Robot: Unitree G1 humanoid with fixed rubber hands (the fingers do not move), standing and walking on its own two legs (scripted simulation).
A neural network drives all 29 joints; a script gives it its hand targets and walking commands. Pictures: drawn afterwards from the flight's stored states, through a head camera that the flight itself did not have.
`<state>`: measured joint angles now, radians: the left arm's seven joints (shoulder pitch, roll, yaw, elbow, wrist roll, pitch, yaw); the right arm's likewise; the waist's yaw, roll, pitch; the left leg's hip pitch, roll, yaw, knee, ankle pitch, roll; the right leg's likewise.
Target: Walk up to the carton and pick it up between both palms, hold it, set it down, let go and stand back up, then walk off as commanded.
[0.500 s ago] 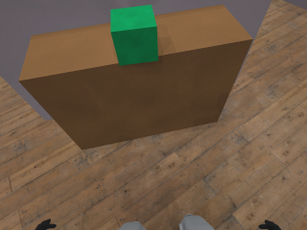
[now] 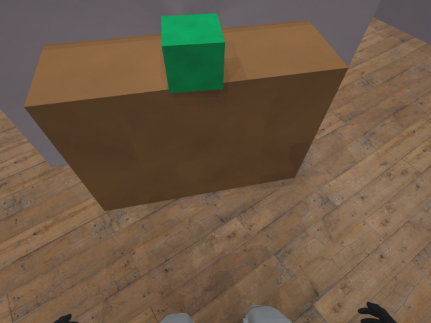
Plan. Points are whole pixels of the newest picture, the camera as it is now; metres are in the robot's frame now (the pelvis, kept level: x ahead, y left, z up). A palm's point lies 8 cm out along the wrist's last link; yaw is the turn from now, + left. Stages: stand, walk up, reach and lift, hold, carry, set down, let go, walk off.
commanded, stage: stand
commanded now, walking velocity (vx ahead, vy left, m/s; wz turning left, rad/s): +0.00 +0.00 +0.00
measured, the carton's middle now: (192, 53) +0.83 +0.07 +0.02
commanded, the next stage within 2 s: none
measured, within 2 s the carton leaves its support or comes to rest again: neither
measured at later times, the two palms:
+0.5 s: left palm out of the picture +0.08 +0.32 -0.10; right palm out of the picture +0.10 -0.30 -0.08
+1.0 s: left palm out of the picture +0.08 +0.32 -0.10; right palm out of the picture +0.09 -0.30 -0.08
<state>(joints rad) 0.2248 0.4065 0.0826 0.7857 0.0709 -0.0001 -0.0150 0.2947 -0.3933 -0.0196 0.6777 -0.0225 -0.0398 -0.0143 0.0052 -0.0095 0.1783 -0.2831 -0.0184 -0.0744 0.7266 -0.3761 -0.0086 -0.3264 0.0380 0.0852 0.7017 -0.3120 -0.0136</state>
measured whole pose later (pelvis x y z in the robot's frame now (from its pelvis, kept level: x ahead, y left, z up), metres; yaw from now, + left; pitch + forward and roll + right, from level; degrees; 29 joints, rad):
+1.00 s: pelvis +0.00 +0.00 +0.00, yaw +0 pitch -4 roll +0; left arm 0.22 0.41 0.08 0.83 0.07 0.00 -0.01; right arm 0.28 -0.39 -0.02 0.68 -0.02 -0.04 -0.01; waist 0.01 -0.01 0.15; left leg -0.28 -0.02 -0.07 0.73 -0.37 -0.01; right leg -0.33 0.04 0.09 0.70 -0.30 0.00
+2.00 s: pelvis -0.01 +0.00 +0.00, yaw +0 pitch -5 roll -1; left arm 0.22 0.41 0.08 0.84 0.07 0.00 -0.01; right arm 0.28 -0.39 -0.02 0.68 -0.02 -0.04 -0.01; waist 0.01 0.00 0.15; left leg -0.28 -0.02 -0.07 0.73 -0.37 -0.01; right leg -0.32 0.04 0.09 0.69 -0.30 0.00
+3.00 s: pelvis -0.01 +0.00 +0.00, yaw +0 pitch -5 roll -1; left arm 0.22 0.41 0.08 0.84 0.07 0.00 -0.01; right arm 0.28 -0.39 -0.02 0.68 -0.02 -0.04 -0.01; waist 0.01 0.00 0.15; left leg -0.28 -0.02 -0.07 0.73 -0.36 -0.01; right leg -0.32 0.04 0.09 0.69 -0.29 0.00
